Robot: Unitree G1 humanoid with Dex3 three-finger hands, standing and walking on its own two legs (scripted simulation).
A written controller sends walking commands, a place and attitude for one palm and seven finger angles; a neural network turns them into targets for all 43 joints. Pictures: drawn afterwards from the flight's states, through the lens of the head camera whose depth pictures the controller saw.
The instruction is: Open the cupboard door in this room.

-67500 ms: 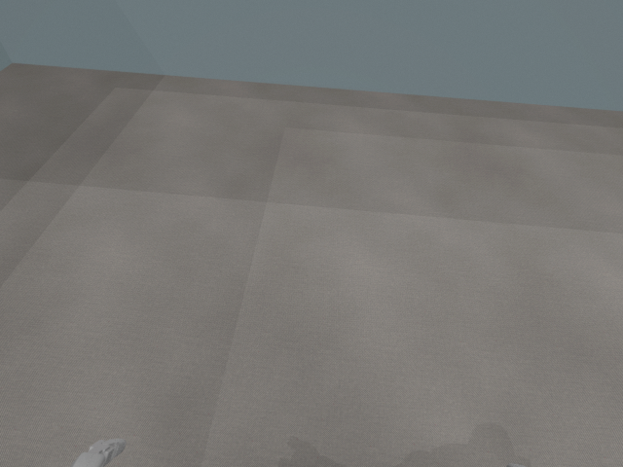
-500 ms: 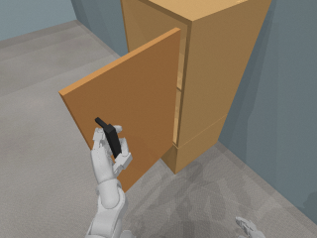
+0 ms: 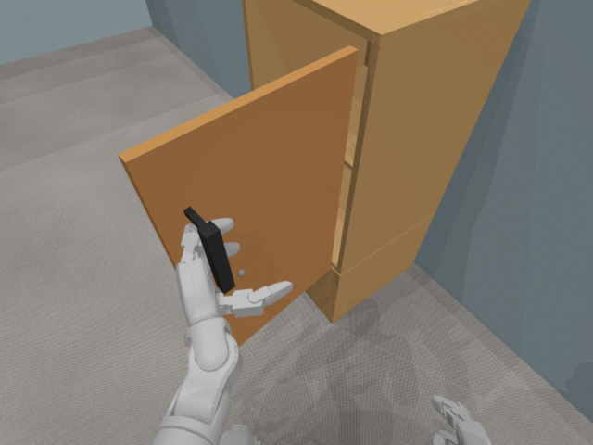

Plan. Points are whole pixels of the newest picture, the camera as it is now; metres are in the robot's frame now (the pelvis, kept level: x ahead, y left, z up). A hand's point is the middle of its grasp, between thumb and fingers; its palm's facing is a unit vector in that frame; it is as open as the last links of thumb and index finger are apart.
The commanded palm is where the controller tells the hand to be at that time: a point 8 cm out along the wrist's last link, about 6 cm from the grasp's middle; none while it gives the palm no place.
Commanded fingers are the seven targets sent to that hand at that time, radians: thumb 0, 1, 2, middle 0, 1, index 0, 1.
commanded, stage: open thumb and fingers to let go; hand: left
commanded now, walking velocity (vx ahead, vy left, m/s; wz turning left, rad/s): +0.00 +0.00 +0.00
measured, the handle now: (209, 251) +0.36 +0.14 +0.07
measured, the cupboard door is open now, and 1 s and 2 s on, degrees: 97 100 100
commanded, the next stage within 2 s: slide the hand sideways off the handle in 0.32 s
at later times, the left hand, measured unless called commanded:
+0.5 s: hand (246, 287) +0.31 +0.09 +0.06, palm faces +0.22 -0.97 -0.04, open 15.0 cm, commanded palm +0.28 +0.12 +0.06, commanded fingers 0.00 -0.50 0.30 -0.15 -0.30 -0.15 -0.30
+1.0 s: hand (226, 327) +0.25 +0.10 +0.06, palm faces -0.09 -1.00 +0.01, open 16.3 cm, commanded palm +0.24 +0.16 +0.06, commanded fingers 0.00 -0.50 0.30 -0.15 -0.30 -0.15 -0.30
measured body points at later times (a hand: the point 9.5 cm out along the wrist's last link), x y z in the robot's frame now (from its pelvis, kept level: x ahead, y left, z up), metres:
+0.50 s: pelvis -0.02 +0.02 +0.00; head +0.01 +0.02 +0.44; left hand +0.29 +0.14 +0.06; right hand +0.14 -0.20 -0.11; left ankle +0.05 +0.16 -0.68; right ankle -0.04 -0.12 -0.68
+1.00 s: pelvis -0.01 +0.03 +0.00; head +0.02 +0.02 +0.45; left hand +0.25 +0.16 +0.06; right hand +0.14 -0.20 -0.09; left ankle +0.05 +0.16 -0.68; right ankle -0.04 -0.12 -0.68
